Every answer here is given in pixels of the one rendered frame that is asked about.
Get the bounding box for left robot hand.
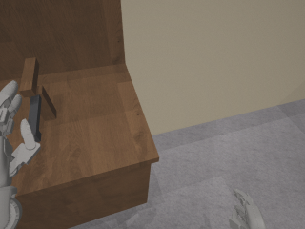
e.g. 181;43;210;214
0;80;41;188

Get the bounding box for right robot hand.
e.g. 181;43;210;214
229;188;267;229

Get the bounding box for tap lever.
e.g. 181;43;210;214
23;94;42;142

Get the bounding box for counter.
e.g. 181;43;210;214
0;0;159;229

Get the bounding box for left robot forearm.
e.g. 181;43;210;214
0;186;23;229

